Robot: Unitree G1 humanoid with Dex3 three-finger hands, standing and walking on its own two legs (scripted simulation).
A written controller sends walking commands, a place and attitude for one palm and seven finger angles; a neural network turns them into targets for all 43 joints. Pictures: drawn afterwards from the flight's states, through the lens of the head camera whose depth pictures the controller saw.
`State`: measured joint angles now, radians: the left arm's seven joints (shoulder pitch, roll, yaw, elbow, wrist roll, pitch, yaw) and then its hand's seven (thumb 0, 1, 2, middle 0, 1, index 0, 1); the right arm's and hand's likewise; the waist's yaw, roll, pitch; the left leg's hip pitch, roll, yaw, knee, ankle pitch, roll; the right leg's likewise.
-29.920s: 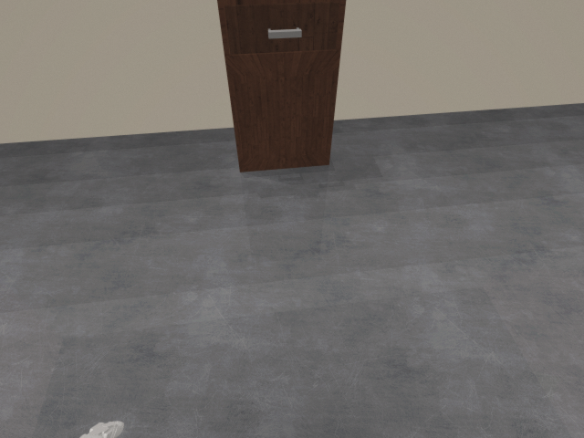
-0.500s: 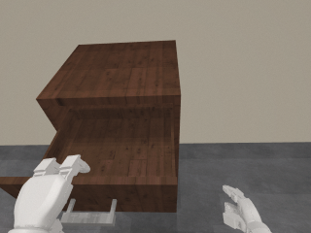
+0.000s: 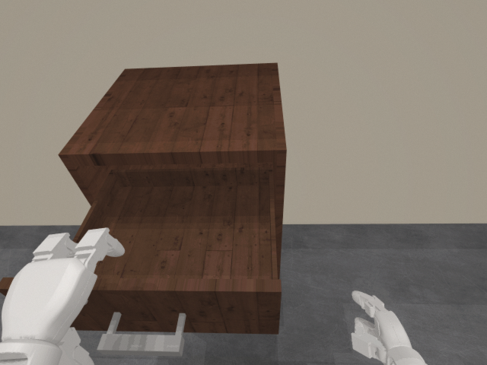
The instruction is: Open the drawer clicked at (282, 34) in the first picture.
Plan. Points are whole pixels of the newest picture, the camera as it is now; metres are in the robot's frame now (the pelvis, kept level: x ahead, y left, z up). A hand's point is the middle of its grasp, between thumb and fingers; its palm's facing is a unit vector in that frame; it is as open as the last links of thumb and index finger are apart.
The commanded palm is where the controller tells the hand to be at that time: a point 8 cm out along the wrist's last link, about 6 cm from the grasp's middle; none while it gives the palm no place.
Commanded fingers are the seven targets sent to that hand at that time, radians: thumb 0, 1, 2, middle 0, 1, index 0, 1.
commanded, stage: draw the hand back to the body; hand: left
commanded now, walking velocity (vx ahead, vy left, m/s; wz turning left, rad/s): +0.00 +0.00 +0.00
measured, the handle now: (145, 331) +0.17 +0.21 -0.04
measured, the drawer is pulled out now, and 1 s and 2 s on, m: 0.29 0.29 0.29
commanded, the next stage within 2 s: step back with the hand held close in 1.02 s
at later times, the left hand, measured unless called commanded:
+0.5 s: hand (103, 269) +0.17 +0.21 +0.16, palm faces +0.36 -0.84 -0.40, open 11.4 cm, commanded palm +0.12 +0.25 +0.18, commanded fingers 0.00 0.38 0.68 -0.24 -0.64 -0.24 -0.64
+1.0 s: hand (109, 275) +0.17 +0.20 +0.16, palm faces +0.42 -0.82 -0.40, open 7.6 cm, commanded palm +0.11 +0.24 +0.19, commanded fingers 0.00 0.90 0.90 -0.20 -0.30 -0.20 -0.30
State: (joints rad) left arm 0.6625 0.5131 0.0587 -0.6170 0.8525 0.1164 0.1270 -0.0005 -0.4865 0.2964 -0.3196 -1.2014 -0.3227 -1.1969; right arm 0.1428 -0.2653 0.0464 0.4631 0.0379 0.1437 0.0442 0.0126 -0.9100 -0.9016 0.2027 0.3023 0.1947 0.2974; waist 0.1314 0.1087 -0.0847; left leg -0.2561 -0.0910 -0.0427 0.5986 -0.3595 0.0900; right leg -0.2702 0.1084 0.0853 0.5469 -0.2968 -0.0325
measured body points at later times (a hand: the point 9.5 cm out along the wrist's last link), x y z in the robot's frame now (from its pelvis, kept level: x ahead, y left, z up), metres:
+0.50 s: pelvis +0.01 -0.02 +0.01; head +0.00 -0.04 +0.46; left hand +0.15 +0.25 +0.18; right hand +0.20 -0.22 -0.08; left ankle -0.03 +0.06 -0.73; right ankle -0.01 -0.11 -0.73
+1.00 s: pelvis +0.00 -0.05 +0.01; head -0.01 -0.08 +0.46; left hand +0.14 +0.24 +0.19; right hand +0.22 -0.25 -0.07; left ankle -0.03 +0.06 -0.73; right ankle -0.01 -0.11 -0.73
